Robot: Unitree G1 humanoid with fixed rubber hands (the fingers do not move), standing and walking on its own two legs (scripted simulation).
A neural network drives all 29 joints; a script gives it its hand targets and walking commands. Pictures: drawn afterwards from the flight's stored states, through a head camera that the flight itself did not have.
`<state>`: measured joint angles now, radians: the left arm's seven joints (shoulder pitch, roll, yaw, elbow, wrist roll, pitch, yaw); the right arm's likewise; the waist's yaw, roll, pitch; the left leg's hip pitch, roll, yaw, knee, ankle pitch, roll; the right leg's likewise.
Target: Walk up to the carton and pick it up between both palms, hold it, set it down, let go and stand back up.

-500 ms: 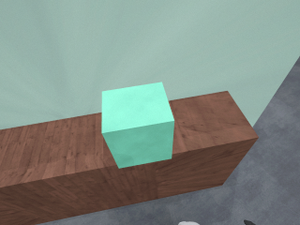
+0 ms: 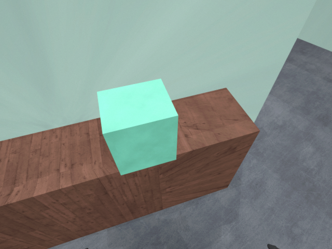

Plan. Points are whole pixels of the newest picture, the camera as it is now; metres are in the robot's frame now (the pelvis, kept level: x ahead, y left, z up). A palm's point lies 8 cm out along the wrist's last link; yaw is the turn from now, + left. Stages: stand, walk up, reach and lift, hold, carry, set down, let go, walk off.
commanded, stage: walk up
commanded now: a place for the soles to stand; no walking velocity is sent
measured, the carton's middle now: (140, 128) +0.48 +0.10 -0.05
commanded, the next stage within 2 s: none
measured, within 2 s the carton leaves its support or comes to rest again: neither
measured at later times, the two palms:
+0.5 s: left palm out of the picture +0.07 +0.23 -0.12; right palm out of the picture +0.03 -0.27 -0.12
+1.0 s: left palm out of the picture +0.02 +0.24 -0.12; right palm out of the picture +0.08 -0.27 -0.12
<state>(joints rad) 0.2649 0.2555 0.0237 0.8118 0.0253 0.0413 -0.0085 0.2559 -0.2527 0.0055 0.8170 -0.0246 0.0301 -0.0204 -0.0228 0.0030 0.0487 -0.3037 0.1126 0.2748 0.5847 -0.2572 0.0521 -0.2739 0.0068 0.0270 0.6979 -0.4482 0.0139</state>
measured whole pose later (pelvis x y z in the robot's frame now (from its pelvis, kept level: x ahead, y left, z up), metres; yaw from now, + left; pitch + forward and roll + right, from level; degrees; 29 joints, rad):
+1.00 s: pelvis +0.01 -0.02 +0.00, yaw +11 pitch -1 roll -1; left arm 0.26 0.25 -0.04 0.91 0.02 0.00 0.02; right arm 0.31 -0.26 0.02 0.93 -0.01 -0.01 0.00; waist -0.02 0.01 0.04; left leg -0.32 0.00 0.03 0.55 -0.21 0.03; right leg -0.12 -0.04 -0.17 0.52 -0.37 -0.01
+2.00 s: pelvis +0.02 -0.03 +0.00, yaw +22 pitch -2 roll -1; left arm 0.33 0.25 -0.03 0.89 0.01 0.02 0.01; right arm 0.26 -0.25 0.04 0.91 -0.02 0.00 -0.01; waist 0.00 0.01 0.06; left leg -0.35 -0.09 -0.13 0.58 -0.20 0.02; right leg -0.07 -0.03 -0.25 0.52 -0.42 -0.03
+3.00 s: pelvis +0.03 -0.03 +0.00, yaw +26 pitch -1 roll -1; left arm 0.32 0.28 -0.02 1.00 0.02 0.05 0.03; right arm 0.28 -0.24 0.04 0.92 -0.01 -0.01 -0.05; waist 0.00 0.00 0.06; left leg -0.36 -0.11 -0.17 0.60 -0.21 0.02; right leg -0.07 0.03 -0.18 0.51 -0.42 -0.06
